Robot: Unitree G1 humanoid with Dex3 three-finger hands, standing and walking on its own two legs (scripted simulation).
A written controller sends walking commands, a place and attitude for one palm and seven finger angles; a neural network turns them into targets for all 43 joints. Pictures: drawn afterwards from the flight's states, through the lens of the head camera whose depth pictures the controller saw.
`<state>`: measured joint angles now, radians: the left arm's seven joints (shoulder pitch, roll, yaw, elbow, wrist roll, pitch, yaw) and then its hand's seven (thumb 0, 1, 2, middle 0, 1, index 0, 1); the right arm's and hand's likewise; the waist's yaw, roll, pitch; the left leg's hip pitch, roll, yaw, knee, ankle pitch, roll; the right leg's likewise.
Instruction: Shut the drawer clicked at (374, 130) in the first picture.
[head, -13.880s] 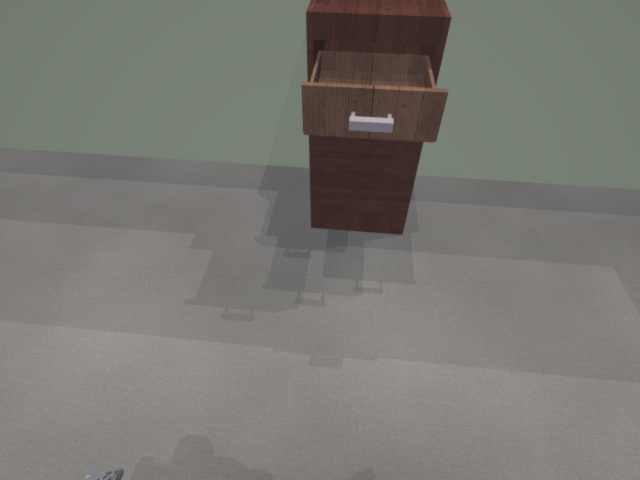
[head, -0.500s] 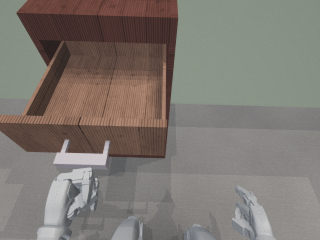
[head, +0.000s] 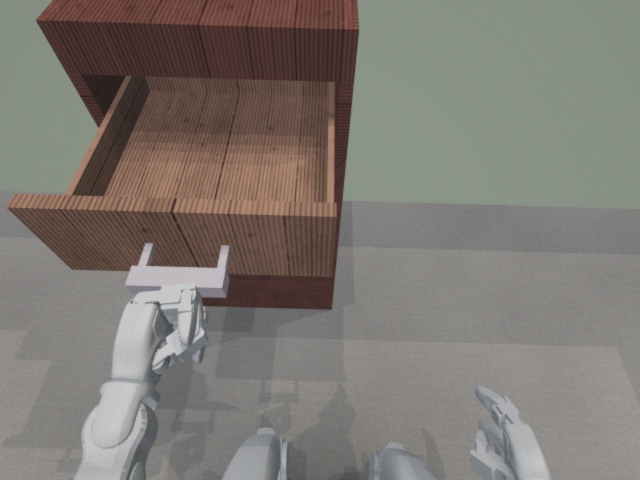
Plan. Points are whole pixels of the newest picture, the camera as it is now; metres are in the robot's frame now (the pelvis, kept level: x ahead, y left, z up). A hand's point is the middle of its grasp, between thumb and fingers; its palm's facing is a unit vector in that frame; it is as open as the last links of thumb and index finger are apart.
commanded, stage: push the drawer shut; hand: left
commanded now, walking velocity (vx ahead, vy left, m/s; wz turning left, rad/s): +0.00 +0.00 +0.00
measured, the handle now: (183, 266) +0.35 +0.19 +0.05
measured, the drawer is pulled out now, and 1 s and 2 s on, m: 0.24 0.12 0.00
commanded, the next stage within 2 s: none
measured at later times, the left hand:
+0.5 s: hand (213, 286) +0.33 +0.15 +0.05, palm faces +0.01 -1.00 -0.04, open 3.2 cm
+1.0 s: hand (225, 241) +0.40 +0.15 +0.05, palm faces +0.03 -1.00 -0.05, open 3.3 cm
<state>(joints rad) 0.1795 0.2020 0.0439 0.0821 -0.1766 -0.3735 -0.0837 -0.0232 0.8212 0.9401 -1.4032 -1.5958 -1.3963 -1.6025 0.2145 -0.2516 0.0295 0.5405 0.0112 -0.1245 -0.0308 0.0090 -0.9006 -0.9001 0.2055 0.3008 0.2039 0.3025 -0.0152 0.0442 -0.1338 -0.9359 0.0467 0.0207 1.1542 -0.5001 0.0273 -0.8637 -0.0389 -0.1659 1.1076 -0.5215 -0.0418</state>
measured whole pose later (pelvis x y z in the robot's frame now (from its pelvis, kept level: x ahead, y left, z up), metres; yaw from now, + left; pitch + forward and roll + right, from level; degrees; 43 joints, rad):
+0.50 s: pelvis +0.00 +0.00 +0.01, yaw -1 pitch +16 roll -2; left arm -0.07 0.19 0.07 0.34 -0.15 -0.41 -0.05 0.02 0.86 0.94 -1.40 -1.60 -1.40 -1.60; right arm 0.23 -0.26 0.02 0.59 0.01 -0.08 -0.01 0.01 -0.90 -0.90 0.21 0.30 0.20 0.30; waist -0.03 0.03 -0.13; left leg -0.90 0.04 0.05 1.10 -0.48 0.04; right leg -0.84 -0.04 -0.14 1.07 -0.50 -0.03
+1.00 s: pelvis +0.00 +0.00 +0.01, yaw -1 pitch +17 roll -2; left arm -0.39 0.23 0.15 0.68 -0.13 -0.45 -0.04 0.02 0.88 0.96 -1.40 -1.60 -1.40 -1.60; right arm 0.26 -0.25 0.03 0.63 0.01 -0.05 -0.01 0.01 -0.90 -0.90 0.21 0.30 0.20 0.30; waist -0.06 0.03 -0.12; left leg -0.94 0.05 0.05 1.10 -0.47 0.03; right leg -0.89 -0.03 -0.14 1.07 -0.49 -0.04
